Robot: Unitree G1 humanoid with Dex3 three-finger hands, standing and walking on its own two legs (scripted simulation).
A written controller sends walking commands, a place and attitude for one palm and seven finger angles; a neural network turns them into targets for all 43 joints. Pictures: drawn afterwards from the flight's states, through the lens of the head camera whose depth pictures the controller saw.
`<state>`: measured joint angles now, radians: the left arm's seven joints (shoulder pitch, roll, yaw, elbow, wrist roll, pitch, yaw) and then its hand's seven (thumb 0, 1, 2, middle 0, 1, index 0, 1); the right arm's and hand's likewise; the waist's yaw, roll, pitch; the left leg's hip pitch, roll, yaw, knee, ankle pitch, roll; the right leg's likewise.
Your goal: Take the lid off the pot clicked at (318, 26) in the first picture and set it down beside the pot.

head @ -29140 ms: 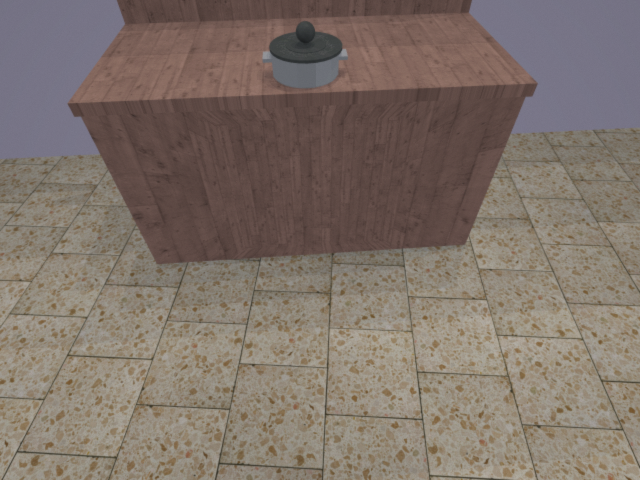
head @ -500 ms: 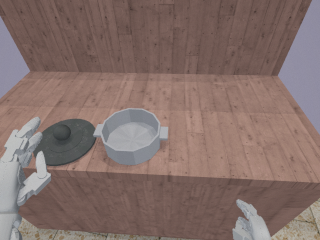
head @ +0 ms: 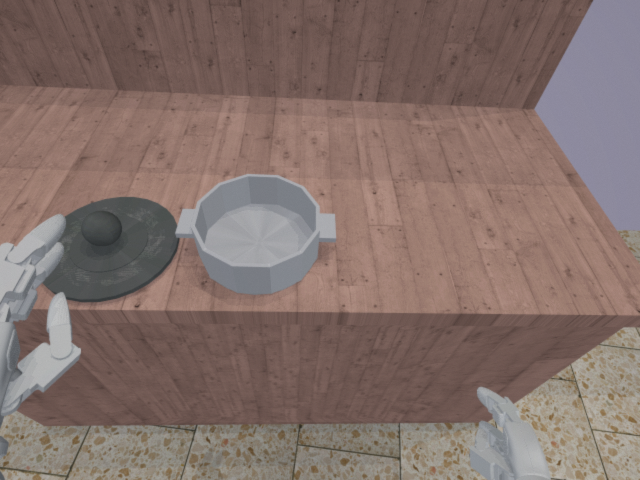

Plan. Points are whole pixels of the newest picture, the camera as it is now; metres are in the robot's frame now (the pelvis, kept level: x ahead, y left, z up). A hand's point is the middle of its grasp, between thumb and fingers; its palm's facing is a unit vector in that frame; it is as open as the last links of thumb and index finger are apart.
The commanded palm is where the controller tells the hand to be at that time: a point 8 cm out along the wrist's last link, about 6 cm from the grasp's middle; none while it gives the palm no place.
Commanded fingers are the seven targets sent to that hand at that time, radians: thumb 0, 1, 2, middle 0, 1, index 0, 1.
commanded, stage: step back with the hand held close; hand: left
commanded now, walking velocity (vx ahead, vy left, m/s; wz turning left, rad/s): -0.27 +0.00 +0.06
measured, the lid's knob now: (102, 228) +0.44 +0.36 +0.01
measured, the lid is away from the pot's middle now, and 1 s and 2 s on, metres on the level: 0.23 0.23 0.23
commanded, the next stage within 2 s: stop stepping back and stand still in 1.12 s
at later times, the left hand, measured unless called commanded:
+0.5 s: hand (2, 431) +0.13 +0.25 +0.16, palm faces +0.33 -0.82 -0.46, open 7.4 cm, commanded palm +0.07 +0.29 +0.18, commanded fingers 0.00 0.90 0.90 -0.20 -0.30 -0.20 -0.30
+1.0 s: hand out of the picture +0.09 +0.26 +0.17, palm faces +0.32 -0.87 -0.38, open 7.4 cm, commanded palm +0.02 +0.30 +0.18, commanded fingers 0.00 0.90 0.90 -0.20 -0.30 -0.20 -0.30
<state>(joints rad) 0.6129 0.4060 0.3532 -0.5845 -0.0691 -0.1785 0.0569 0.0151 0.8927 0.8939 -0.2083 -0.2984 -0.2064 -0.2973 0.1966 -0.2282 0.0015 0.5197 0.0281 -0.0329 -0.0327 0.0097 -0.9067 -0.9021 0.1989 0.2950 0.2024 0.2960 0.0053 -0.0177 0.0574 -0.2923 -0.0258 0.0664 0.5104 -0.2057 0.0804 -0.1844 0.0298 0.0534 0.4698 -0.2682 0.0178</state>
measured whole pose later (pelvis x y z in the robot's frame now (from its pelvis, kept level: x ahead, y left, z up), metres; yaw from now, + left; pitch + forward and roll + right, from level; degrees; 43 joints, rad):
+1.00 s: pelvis -0.12 +0.03 -0.01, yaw -2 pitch +0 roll -5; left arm 0.58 0.44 0.43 -0.69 -0.07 -0.23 0.14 0.02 0.89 0.89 -0.21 -0.30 -0.21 -0.30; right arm 0.21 -0.14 0.00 0.57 0.00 -0.13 -0.02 0.01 -0.91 -0.90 0.20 0.29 0.20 0.30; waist -0.02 -0.04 0.05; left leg -0.46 0.03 0.04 0.55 -0.11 0.08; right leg -0.42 0.06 0.02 0.97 -0.51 0.01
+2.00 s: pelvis -0.26 +0.08 +0.00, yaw -1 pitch -1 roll -1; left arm 0.64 0.44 0.39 -0.67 -0.06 -0.18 0.14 0.02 0.89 0.89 -0.21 -0.30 -0.21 -0.30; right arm 0.26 -0.13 0.02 0.59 0.01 -0.15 -0.03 0.01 -0.91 -0.90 0.20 0.29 0.20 0.30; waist -0.05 -0.07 0.01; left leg -0.28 0.02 0.01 0.55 -0.26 0.02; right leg -0.38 0.02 -0.02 0.82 -0.44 -0.01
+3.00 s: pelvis -0.20 +0.07 +0.00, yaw +1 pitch -1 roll -1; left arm 0.19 0.16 0.03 1.08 0.00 0.01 0.05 0.01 0.94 0.89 -0.20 -0.30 -0.20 -0.30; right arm 0.28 -0.12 -0.05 1.09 -0.01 0.01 -0.04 0.01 -0.93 -0.90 0.20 0.29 0.20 0.30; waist -0.01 0.00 0.06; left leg -0.18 0.02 -0.02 0.52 -0.33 -0.01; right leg -0.13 0.00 -0.04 0.47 -0.33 0.00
